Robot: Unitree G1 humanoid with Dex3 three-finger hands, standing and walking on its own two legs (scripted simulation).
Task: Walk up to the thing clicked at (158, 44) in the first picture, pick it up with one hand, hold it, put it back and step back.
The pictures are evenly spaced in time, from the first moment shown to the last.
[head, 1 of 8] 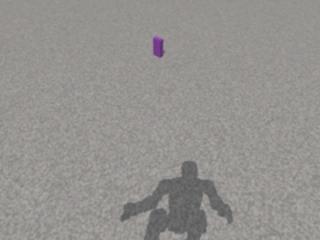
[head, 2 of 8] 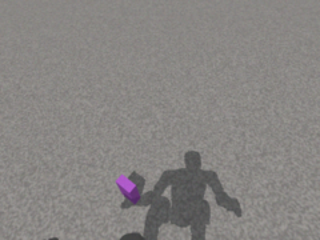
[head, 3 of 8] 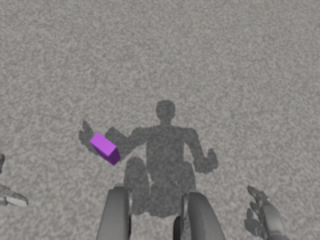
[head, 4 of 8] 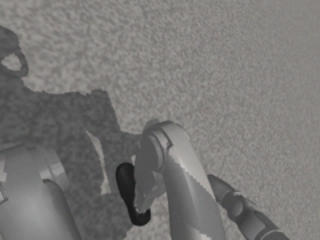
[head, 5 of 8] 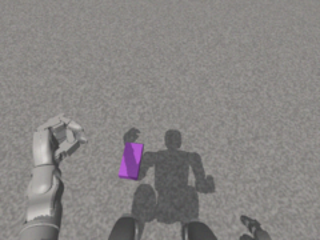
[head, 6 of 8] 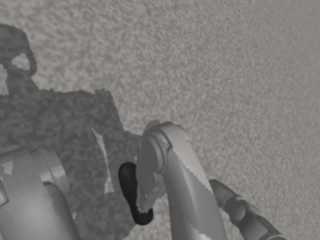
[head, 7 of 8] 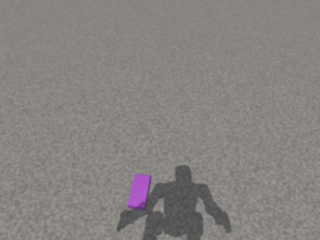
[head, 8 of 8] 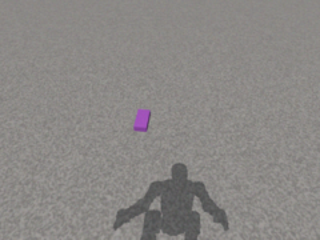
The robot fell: no
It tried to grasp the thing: yes
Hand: left
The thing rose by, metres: 0.00
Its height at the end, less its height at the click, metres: -0.08
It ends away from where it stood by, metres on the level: 0.14
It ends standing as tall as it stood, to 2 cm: no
